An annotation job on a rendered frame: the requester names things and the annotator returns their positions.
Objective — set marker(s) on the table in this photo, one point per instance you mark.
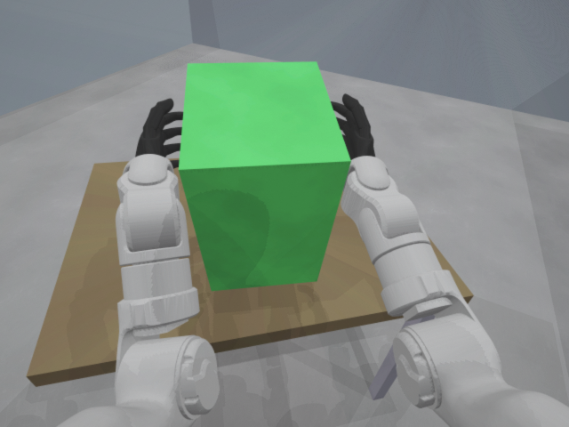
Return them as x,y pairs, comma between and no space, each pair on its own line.
79,336

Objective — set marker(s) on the robot left hand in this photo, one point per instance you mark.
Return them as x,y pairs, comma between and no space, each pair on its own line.
153,136

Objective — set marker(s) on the robot right upper arm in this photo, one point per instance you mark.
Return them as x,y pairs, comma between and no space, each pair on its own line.
449,365

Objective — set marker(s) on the right robot forearm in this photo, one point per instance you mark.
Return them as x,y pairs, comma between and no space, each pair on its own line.
414,284

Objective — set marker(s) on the left robot forearm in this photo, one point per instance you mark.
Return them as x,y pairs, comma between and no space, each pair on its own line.
152,235

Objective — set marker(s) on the robot right hand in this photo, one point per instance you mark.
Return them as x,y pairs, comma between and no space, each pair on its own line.
358,138

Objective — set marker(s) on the robot left upper arm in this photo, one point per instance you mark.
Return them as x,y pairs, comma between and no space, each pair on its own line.
166,382

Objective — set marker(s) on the carton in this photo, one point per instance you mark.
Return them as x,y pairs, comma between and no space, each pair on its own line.
263,165

